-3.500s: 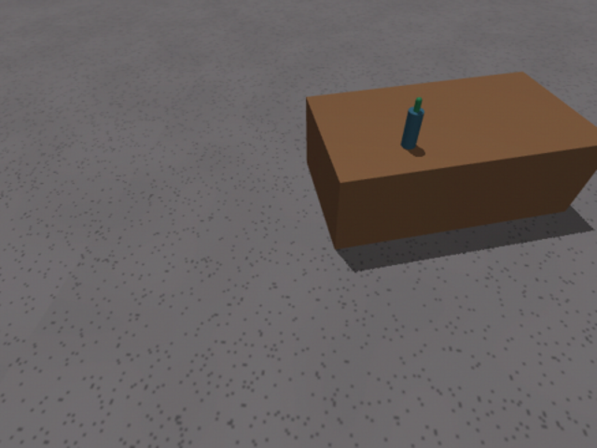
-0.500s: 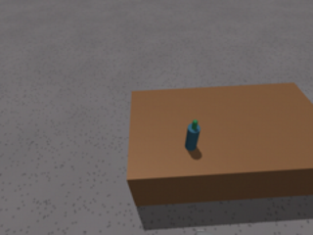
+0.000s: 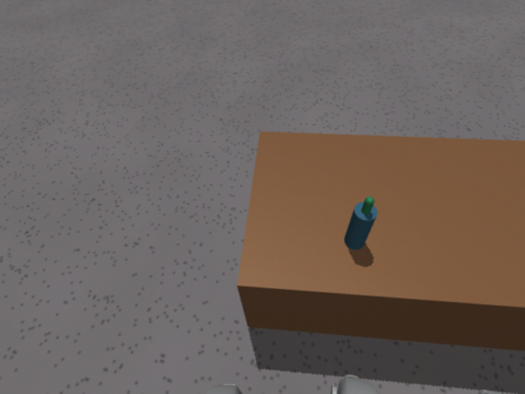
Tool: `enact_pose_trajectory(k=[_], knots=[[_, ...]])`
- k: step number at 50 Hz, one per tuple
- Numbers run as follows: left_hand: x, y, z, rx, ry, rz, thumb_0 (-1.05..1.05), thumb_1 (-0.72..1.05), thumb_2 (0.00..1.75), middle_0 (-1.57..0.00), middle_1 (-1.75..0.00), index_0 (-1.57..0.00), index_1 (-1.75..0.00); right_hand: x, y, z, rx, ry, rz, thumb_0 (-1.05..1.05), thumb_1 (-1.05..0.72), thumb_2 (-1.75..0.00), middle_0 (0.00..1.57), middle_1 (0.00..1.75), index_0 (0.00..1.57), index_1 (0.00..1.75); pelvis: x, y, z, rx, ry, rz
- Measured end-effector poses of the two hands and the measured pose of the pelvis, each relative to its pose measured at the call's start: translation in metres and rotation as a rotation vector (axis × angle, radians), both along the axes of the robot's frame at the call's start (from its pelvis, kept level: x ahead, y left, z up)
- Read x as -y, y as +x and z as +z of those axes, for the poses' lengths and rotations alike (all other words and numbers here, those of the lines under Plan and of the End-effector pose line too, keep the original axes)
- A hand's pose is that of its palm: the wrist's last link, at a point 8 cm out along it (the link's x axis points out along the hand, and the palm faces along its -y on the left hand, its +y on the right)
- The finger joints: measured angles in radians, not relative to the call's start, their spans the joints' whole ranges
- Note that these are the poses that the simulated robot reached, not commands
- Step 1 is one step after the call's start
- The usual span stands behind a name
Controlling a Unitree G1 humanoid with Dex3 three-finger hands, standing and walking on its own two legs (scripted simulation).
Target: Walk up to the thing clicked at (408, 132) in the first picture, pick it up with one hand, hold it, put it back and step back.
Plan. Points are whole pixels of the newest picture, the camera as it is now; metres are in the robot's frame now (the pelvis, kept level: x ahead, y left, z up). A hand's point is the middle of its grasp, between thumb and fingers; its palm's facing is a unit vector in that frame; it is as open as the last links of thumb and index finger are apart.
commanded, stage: walk up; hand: right
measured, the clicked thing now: (361, 221) +0.55 -0.20 -0.25
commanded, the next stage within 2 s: stand in 1.72 s
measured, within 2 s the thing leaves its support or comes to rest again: neither
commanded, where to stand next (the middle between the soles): +0.10 +0.03 m, yaw -3 degrees
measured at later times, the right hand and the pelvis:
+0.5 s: hand out of the picture +0.10 -0.21 -0.12, palm faces -0.03 +0.95 -0.33, open 7.3 cm; pelvis +0.01 +0.03 +0.03, yaw -2 degrees
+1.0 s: hand out of the picture +0.11 -0.24 -0.11, palm faces +0.05 +0.94 -0.34, open 7.3 cm; pelvis +0.03 +0.02 +0.04, yaw -4 degrees
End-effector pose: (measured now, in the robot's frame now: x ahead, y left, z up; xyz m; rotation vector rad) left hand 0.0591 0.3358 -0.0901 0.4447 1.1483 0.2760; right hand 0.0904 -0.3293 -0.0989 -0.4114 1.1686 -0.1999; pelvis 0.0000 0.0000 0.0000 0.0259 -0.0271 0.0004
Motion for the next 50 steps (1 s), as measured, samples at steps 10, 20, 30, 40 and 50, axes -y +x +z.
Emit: enact_pose_trajectory(k=[10,20,30,40,50], knots=[[-0.009,0.004,-0.010,-0.027,-0.061,0.022,0.01,0.90,0.89,-0.20,-0.30,-0.20,-0.30,-0.033,0.001,0.011,0.026,0.015,-0.010,0.01,-0.90,-0.89,0.20,0.30,0.21,0.30,-0.019,0.008,0.008,-0.002,-0.036,-0.006],[-0.008,0.010,-0.001,-0.048,-0.101,-0.004,0.01,0.90,0.89,-0.20,-0.30,-0.20,-0.30,-0.067,0.007,0.005,0.034,0.086,-0.024,0.01,-0.91,-0.89,0.20,0.30,0.21,0.30,-0.035,0.011,0.019,0.012,-0.038,-0.027],[-0.003,0.036,0.007,-0.035,-0.117,-0.020,0.01,0.90,0.89,-0.20,-0.30,-0.20,-0.30,-0.069,0.011,0.017,0.012,0.090,-0.044,0.01,-0.90,-0.89,0.20,0.30,0.21,0.30,-0.032,0.018,0.032,0.013,-0.031,-0.044],[0.012,0.056,0.013,-0.051,-0.125,-0.042,0.01,0.90,0.89,-0.20,-0.30,-0.20,-0.30,-0.049,0.018,0.025,0.016,0.069,-0.091,0.01,-0.91,-0.89,0.20,0.30,0.21,0.30,-0.027,0.027,0.039,0.010,-0.021,-0.056],[0.021,0.077,0.017,-0.036,-0.127,-0.063,0.01,0.90,0.89,-0.20,-0.30,-0.20,-0.30,-0.045,0.010,0.024,-0.005,0.077,-0.124,0.01,-0.91,-0.89,0.20,0.30,0.21,0.30,-0.023,0.032,0.042,0.009,-0.020,-0.067]])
